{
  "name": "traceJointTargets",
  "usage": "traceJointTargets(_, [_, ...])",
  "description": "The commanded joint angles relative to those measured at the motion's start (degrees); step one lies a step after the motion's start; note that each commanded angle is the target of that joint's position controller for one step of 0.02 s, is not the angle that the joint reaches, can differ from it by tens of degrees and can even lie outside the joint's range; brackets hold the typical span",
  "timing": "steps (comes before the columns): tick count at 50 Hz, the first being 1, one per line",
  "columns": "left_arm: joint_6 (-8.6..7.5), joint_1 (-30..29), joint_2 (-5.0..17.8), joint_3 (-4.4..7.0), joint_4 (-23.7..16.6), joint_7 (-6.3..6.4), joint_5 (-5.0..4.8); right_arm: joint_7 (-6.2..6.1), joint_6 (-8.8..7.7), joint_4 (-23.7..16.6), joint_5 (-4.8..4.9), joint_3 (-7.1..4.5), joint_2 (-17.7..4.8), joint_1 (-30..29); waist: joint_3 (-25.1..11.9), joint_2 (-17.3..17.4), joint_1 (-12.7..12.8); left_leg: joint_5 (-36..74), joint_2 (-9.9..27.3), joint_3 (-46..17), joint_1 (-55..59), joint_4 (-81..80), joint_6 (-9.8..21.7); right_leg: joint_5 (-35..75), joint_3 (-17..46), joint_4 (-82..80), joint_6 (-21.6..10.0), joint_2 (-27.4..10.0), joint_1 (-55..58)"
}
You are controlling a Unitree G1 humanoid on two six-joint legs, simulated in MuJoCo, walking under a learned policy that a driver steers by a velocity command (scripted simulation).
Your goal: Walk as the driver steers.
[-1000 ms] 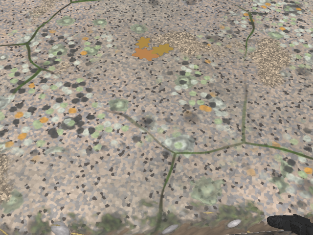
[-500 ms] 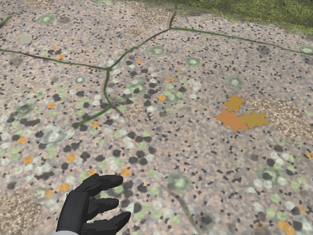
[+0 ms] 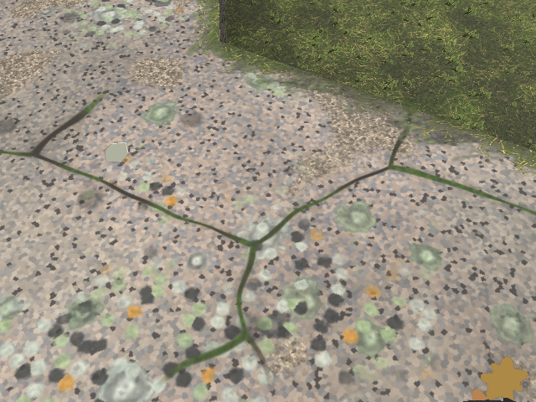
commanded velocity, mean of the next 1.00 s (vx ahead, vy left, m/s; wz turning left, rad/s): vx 0.53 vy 0.00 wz -0.25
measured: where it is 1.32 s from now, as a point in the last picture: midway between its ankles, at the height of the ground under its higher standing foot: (347, 287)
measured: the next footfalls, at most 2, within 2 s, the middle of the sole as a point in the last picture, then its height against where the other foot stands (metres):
right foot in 0.36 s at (344, 354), level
left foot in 0.78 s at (312, 251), level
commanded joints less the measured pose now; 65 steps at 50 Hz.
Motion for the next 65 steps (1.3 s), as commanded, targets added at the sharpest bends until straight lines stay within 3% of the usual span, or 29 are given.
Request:
traceJointTargets(1, [-1.86, -9.4, 5.5, 0.38, -9.6, -0.38, 0.40, -0.85, -1.23, 2.9, 0.56, -3.83, -7.9, 14.5, -5.9, -2.8, -6.6, 1.9, 19.0, -30.9, 34.5, -19.1, 9.2, 3.7, 4.0, 11.4, -1.1, -2.9, -36.0])
traceJointTargets(4, [1.16, -6.4, 3.1, -0.26, -8.6, -2.29, 1.55, -1.14, -2.58, 5.0, 0.88, -2.17, -3.0, 14.3, -1.2, 0.8, -1.6, 5.8, 16.2, -20.5, 21.3, -24.3, 5.5, 3.1, 5.3, 6.2, 0.1, -5.1, -30.9])
traceJointTargets(8, [1.85, -19.2, 2.5, -1.04, -13.6, -3.34, 1.53, -0.29, -4.22, 6.6, 1.89, -2.09, -4.5, 15.5, 6.4, 2.4, -2.6, 20.9, 11.4, -4.8, 15.0, -31.0, 1.0, 15.2, 0.7, -7.8, 0.1, -4.6, -34.0])
traceJointTargets(12, [1.16, -26.2, 1.9, -2.11, -15.2, -4.79, 0.56, -0.69, -5.50, 7.9, 2.77, -1.87, -7.0, 18.5, 6.2, 0.8, -4.2, 41.2, 11.3, 3.8, 18.2, -34.9, -3.3, 31.6, -7.9, -25.4, -3.1, -0.5, -22.6])
traceJointTargets(14, [1.13, -24.3, 4.4, -1.58, -14.0, -4.73, 0.90, -1.93, -4.99, 7.9, 2.26, -2.50, -10.2, 19.2, 2.6, 3.7, -2.8, 63.0, 12.6, 5.8, 28.0, -28.2, -5.4, 29.0, -10.9, -27.7, -4.8, 3.9, -20.0])
traceJointTargets(16, [1.11, -13.1, 7.5, -0.56, -10.7, -4.25, 1.71, -3.68, -2.90, 7.7, 1.25, -3.08, -12.4, 18.7, -3.8, 6.0, 3.3, 77.4, 14.1, 5.9, 31.2, -9.0, -6.5, 22.4, -11.5, -29.2, -6.2, 8.9, -8.5])
traceJointTargets(17, [0.93, -0.8, 9.6, 0.55, -6.9, -3.72, 2.25, -4.17, -2.04, 7.2, 0.93, -3.28, -13.3, 16.6, -9.1, 5.7, 8.8, 75.6, 14.4, 5.2, 27.6, 7.3, -6.8, 23.7, -8.2, -31.6, -7.6, 9.1, 4.0])
traceJointTargets(18, [0.96, 7.1, 11.2, 1.73, -4.3, -2.73, 2.68, -4.05, -1.74, 6.8, 1.56, -3.42, -13.4, 14.0, -10.4, 2.9, 12.9, 52.8, 9.2, 6.8, 20.3, 29.3, -6.8, 27.3, -2.2, -37.9, -10.0, 4.7, 13.1])
traceJointTargets(19, [1.59, 3.8, 16.5, 3.22, -4.4, -1.89, 2.76, -3.02, -2.65, 4.5, 2.04, -1.44, -3.9, 20.6, -15.4, -17.3, 2.0, -20.2, -0.9, 3.0, -4.2, 56.9, -8.8, 68.6, 17.2, -26.8, -14.8, -11.7, 33.5])
traceJointTargets(20, [1.29, 2.6, 17.9, 4.08, -6.8, -1.90, 1.52, -3.11, -2.70, 2.7, 4.67, -0.54, -5.6, 24.1, -32.0, -8.8, 2.7, -19.2, 0.0, -10.4, -13.0, 66.2, -7.6, 71.5, 33.7, -31.8, -23.8, -20.5, 42.8])
traceJointTargets(21, [1.74, -1.8, 15.4, 4.07, -8.6, -1.21, 0.51, -3.25, -2.62, 2.4, 3.51, -0.36, -7.3, 18.7, -27.3, 0.8, 2.7, -12.3, 3.4, -10.3, -12.7, 62.6, -6.9, 57.9, 31.6, -37.4, -21.9, -17.7, 33.6])
traceJointTargets(22, [0.28, -9.5, 10.4, 2.26, -11.0, -2.01, -0.67, -2.25, -3.59, -0.1, 4.96, -0.88, -8.7, 14.9, -16.2, 3.0, 0.3, -13.9, 4.8, -12.9, -13.4, 56.2, -7.0, 41.7, 31.0, -45.0, -20.2, -15.5, 20.8])
traceJointTargets(23, [-0.71, -14.5, 7.7, 1.22, -11.5, -2.34, -1.17, -2.55, -3.07, 0.3, 4.77, -1.60, -9.8, 11.3, -8.5, 6.9, -2.2, -12.1, 7.7, -11.5, -10.8, 51.3, -7.1, 41.1, 25.9, -47.6, -17.2, -13.7, 7.9])
traceJointTargets(27, [-2.36, -16.3, 7.1, 0.75, -9.9, -2.15, -0.59, -3.18, -0.40, -1.5, 3.01, -1.44, -5.5, 11.2, -0.5, 2.1, -6.8, -7.8, 9.6, -7.8, -0.8, 30.1, -8.5, 55.0, 9.9, -50.9, -12.0, -5.0, -14.7])
traceJointTargets(30, [-1.22, -15.1, 8.6, 1.31, -9.0, -0.18, -0.75, -2.96, -0.64, -1.9, 2.45, -0.44, -2.1, 7.2, -5.4, -1.1, -4.5, 6.4, 6.5, -4.8, 1.8, 11.7, -9.6, 59.4, 2.7, -48.7, -7.8, 0.0, -10.7])
traceJointTargets(34, [1.04, -9.6, 8.3, 1.19, -6.8, 1.48, -1.43, -1.26, -1.18, -3.5, 2.69, -0.70, -3.2, -1.7, -7.0, -3.3, 0.5, 21.2, 4.3, -5.2, 0.9, -2.9, -9.4, 47.5, 4.4, -45.6, -4.0, -1.5, -0.8])
traceJointTargets(38, [2.08, -12.5, 7.9, 1.11, -7.2, 1.66, -0.17, -0.10, -2.91, -2.0, 1.37, -2.26, -6.4, 3.0, -7.4, -4.3, -3.7, 21.9, 3.0, -4.9, 6.3, -11.3, -4.8, 49.2, 7.4, -34.1, -2.3, -3.4, 3.4])
traceJointTargets(39, [1.85, -13.5, 7.5, 1.03, -8.0, 1.44, 0.36, -0.45, -3.42, -0.6, 0.79, -2.70, -7.8, 8.0, -10.2, -3.2, -5.7, 37.5, 5.8, -7.5, 15.3, -11.8, -2.6, 46.0, 6.1, -27.1, -0.4, -0.7, 0.3])
traceJointTargets(40, [1.14, -8.8, 5.6, 0.49, -8.3, 1.00, 1.13, -0.97, -3.22, -0.9, -0.56, -2.85, -10.3, 11.0, -16.9, 5.4, -4.9, 63.6, 17.8, -19.5, 32.4, -4.7, 7.1, 23.1, 6.0, -11.0, 4.0, 4.0, -12.5])
traceJointTargets(41, [1.19, -2.9, 4.5, -0.25, -6.3, -0.05, 0.11, -1.25, -2.06, 0.4, -0.24, -1.86, -5.4, 13.9, -26.4, 15.4, -5.4, 70.5, 29.4, -32.7, 43.0, -5.0, 17.5, -18.6, 6.7, 2.3, 7.7, 7.0, -21.9])
traceJointTargets(42, [1.68, -5.4, 9.1, 0.73, -6.2, -1.00, -1.09, -1.46, -0.99, -0.2, 1.25, -1.81, -4.8, 13.0, -25.7, 8.2, -7.1, 57.0, 27.6, -34.3, 38.9, -7.9, 16.1, -19.9, 10.1, 5.4, 6.9, 5.3, -23.3])
traceJointTargets(44, [4.18, -13.4, 7.5, 0.69, -7.9, -0.69, -1.27, -1.75, 0.57, -1.2, 2.15, -1.42, -4.3, 4.6, -13.1, 0.3, -4.7, 31.0, 22.7, -28.3, 23.2, -12.7, 10.8, -15.1, 6.8, 4.0, 7.3, 1.6, -26.1])
traceJointTargets(46, [6.37, -12.1, 5.1, 0.54, -7.2, 0.22, -0.49, -1.84, 2.12, -1.6, 1.96, -1.58, -5.0, -0.9, -7.1, 3.2, -0.8, 15.0, 16.9, -21.6, 6.7, -17.7, 6.1, -11.3, 3.6, -7.7, 7.3, 0.0, -17.1])
traceJointTargets(49, [6.24, -10.2, 2.7, -0.16, -5.2, 0.80, 0.09, -1.90, 3.12, -0.5, 1.56, -2.28, -5.1, 0.7, -9.2, 7.2, -1.5, 12.9, 13.6, -16.4, 4.5, -18.8, 5.5, -4.5, 0.8, -19.6, 7.2, 0.7, -8.7])
traceJointTargets(53, [6.01, -11.0, 3.2, 0.23, -4.2, 0.98, 1.01, -2.29, 3.53, 1.2, 2.54, -1.95, -3.5, 2.2, -8.9, 6.7, -1.1, -8.4, 12.0, -15.7, 2.7, -17.9, 1.5, 8.5, -0.9, -34.3, 4.0, 1.3, -1.1])
traceJointTargets(55, [5.90, -13.4, 7.2, 0.83, -6.0, 1.23, 2.43, -2.18, 3.25, 2.4, 2.06, -1.91, -2.9, 5.4, -4.2, 0.5, -3.4, -17.7, 8.2, -12.9, -0.1, -14.6, -4.0, 5.2, 5.5, -39.2, 0.4, -4.7, -3.3])
traceJointTargets(56, [5.64, -14.0, 7.3, 1.19, -5.0, 1.08, 1.85, -2.36, 3.17, 2.4, 2.23, -2.23, -2.8, 5.5, -2.4, -5.9, -4.5, -12.5, 5.1, -8.4, 5.7, -12.6, -5.9, -8.3, 6.6, -42.5, -1.1, -4.4, -12.6])
traceJointTargets(58, [4.34, -16.1, 3.6, 0.20, -4.8, 1.03, 1.71, -2.83, 3.12, 3.1, 2.13, -2.56, -2.6, 4.1, -0.3, -6.5, -4.9, -4.6, 4.8, -7.5, 13.0, -8.6, -6.5, -12.8, 6.9, -46.4, 0.3, -3.6, -19.2])
traceJointTargets(65, [1.94, -12.2, 3.4, 0.23, -2.0, 1.26, 0.41, -2.90, 3.51, 7.3, 2.61, -3.22, -2.1, 6.4, -1.1, -1.4, -3.9, 6.1, 5.8, -8.9, 14.8, -7.7, -5.5, 3.4, 4.6, -42.8, 1.3, -2.0, -13.4])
